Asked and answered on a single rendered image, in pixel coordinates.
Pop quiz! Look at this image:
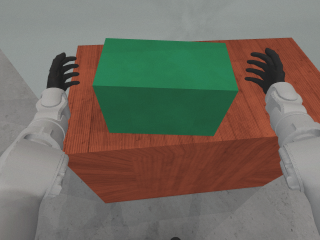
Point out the left robot forearm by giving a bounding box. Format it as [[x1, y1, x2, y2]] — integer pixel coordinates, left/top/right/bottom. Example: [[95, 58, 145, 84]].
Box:
[[0, 87, 71, 177]]

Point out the carton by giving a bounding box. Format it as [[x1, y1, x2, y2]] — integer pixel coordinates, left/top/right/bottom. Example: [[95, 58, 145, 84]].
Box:
[[92, 38, 239, 136]]

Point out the robot left upper arm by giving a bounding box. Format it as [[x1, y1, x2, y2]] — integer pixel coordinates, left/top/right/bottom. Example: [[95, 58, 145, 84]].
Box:
[[0, 138, 69, 240]]

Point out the robot left hand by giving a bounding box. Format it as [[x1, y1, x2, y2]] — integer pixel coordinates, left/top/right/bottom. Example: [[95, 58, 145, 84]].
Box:
[[46, 52, 80, 91]]

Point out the robot right hand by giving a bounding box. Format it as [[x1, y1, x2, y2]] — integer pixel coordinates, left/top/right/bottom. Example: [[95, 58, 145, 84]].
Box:
[[244, 48, 285, 94]]

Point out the right robot forearm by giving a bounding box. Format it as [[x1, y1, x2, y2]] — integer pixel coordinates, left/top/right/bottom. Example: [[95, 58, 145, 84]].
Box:
[[265, 82, 320, 148]]

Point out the pedestal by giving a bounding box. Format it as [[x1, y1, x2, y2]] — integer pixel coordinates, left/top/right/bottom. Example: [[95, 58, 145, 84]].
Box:
[[62, 37, 320, 203]]

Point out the robot right upper arm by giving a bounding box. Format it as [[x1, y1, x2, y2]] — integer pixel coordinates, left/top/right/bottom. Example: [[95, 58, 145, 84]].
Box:
[[278, 136, 320, 236]]

